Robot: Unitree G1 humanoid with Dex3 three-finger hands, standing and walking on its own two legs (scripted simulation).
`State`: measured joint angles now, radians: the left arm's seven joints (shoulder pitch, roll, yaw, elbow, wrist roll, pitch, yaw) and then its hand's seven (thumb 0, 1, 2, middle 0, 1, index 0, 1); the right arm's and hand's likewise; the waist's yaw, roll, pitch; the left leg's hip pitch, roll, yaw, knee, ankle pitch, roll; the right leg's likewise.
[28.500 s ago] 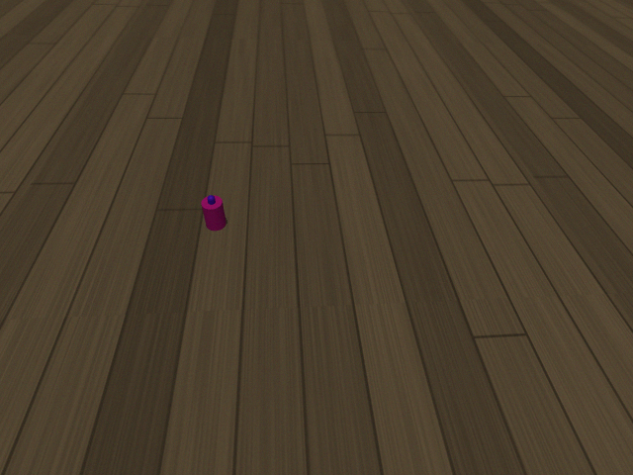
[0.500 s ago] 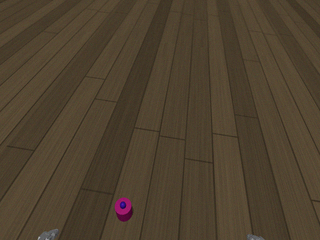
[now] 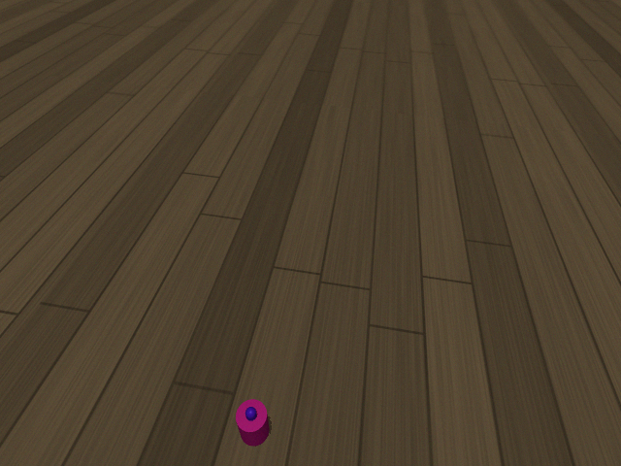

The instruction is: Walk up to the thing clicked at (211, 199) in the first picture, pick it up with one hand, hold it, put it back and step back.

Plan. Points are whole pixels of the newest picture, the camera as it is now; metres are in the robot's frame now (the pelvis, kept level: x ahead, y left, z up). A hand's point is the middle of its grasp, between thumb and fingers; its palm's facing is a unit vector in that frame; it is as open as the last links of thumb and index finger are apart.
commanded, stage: stand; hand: left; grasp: from the side
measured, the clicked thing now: (252, 421) +0.42 +0.14 -0.70
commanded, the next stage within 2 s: step back in 1.40 s
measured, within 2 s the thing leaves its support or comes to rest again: neither
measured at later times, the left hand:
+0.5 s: hand out of the picture +0.06 +0.23 -0.16, palm faces +0.00 -0.94 -0.34, open 7.4 cm
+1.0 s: hand out of the picture +0.07 +0.23 -0.15, palm faces -0.01 -0.94 -0.34, open 7.4 cm
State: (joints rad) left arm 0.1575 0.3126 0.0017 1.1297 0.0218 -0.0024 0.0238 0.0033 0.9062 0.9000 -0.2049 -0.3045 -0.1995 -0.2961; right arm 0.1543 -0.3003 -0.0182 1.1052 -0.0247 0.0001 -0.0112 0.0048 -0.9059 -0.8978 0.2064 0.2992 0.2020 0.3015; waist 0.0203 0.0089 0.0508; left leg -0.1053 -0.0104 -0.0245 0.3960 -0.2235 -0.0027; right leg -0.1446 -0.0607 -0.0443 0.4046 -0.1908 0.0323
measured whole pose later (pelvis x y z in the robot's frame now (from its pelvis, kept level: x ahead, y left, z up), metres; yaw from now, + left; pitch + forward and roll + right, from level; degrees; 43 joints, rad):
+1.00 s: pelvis +0.00 -0.02 +0.00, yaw -1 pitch -3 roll +0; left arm 0.11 0.33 0.01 1.17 0.01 -0.01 0.01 0.00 0.91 0.90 -0.20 -0.30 -0.20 -0.30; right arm 0.13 -0.34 -0.01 1.14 -0.02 0.00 0.00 0.00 -0.91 -0.90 0.21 0.30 0.20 0.30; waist 0.01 0.01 0.05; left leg -0.08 0.02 -0.02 0.32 -0.19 -0.03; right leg -0.13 -0.03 -0.04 0.33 -0.16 0.01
